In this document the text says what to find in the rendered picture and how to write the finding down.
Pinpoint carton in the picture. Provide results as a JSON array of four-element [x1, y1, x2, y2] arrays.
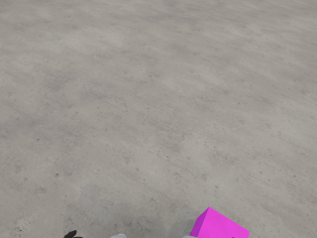
[[190, 206, 250, 238]]

